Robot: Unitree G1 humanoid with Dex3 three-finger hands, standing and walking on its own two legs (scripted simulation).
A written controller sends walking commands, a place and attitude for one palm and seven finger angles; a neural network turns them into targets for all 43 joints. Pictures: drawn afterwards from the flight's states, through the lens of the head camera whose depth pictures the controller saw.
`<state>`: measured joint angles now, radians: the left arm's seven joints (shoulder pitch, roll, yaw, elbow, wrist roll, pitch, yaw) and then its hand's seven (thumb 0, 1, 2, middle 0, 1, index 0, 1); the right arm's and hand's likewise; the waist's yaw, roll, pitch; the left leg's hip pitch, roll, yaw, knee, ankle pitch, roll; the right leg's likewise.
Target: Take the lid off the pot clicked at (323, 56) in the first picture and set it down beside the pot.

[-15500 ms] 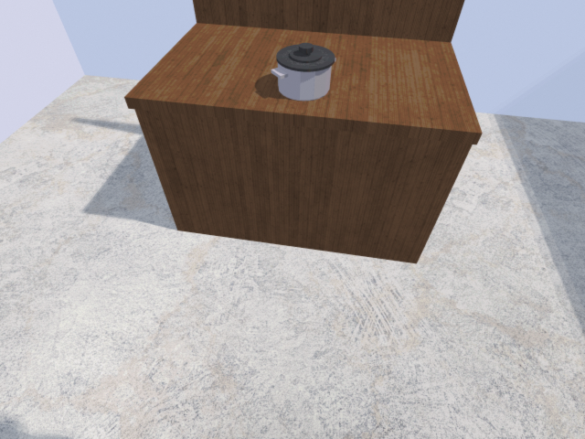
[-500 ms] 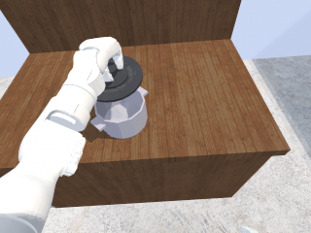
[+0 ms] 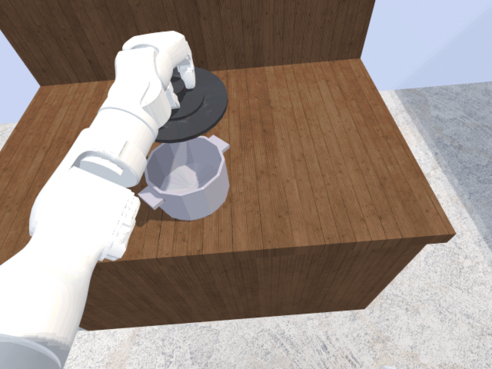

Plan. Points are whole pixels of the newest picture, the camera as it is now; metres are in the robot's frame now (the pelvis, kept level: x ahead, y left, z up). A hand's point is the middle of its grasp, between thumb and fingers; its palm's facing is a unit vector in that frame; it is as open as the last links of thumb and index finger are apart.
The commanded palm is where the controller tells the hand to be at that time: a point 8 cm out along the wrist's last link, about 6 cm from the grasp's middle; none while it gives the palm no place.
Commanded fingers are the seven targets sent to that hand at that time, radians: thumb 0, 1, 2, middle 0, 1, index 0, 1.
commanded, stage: lift the lid straight up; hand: left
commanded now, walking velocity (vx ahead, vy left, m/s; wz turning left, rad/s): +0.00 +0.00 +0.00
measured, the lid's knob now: (172, 89) +0.53 +0.09 +0.18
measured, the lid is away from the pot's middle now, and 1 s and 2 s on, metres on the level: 0.03 0.10 0.20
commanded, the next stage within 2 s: move the lid sideways beside the pot in 0.06 s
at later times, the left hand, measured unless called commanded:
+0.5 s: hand (127, 103) +0.48 +0.15 +0.20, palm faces -0.30 -0.05 -0.95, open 7.3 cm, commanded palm +0.48 +0.15 +0.26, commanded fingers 0.00 0.74 0.86 -0.88 -1.05 -0.87 -1.04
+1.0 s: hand (97, 98) +0.50 +0.20 +0.20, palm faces -0.30 -0.05 -0.95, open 7.3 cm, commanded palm +0.49 +0.21 +0.26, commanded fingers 0.00 0.74 0.86 -0.88 -1.05 -0.87 -1.04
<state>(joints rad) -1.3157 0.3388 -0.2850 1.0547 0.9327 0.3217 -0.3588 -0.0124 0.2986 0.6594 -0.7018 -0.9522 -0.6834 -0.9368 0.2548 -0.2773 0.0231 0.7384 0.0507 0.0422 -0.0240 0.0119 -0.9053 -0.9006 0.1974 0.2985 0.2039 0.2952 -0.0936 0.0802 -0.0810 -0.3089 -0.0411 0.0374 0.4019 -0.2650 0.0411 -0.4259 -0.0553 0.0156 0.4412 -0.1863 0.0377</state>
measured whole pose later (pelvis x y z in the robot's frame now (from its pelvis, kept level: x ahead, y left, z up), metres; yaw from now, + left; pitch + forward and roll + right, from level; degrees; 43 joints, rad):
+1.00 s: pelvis +0.00 +0.02 +0.00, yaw +0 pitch +9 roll +0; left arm -1.21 0.57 -0.18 0.99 0.96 0.14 -0.45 -0.02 0.30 0.66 -0.70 -0.95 -0.68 -0.94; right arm 0.31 -0.28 0.01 0.72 0.06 0.08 -0.03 0.01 -0.90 -0.90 0.20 0.30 0.20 0.30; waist -0.10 0.07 -0.06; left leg -0.29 -0.05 0.03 0.39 -0.27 0.06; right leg -0.38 -0.06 0.01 0.38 -0.16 0.05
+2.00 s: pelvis +0.00 +0.01 +0.00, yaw +1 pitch +10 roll -1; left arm -1.19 0.81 -0.08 1.05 0.98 -0.02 -0.50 -0.02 0.30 0.66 -0.70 -0.95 -0.68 -0.94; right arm 0.29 -0.31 0.01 0.72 0.09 0.14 -0.06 0.01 -0.90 -0.90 0.20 0.30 0.21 0.30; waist -0.11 0.04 -0.04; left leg -0.32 -0.03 0.01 0.44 -0.28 0.05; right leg -0.37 -0.04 -0.01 0.35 -0.14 0.05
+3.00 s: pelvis +0.01 +0.02 +0.00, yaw +1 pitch +12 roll -2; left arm -1.11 0.80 -0.07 1.02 0.99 -0.09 -0.47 -0.02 0.30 0.66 -0.70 -0.95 -0.68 -0.93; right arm 0.29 -0.29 0.00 0.71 0.07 0.17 -0.05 0.01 -0.90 -0.90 0.20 0.30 0.21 0.30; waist -0.09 0.04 -0.05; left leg -0.37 -0.03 0.01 0.47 -0.31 0.07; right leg -0.41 -0.05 -0.02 0.37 -0.16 0.04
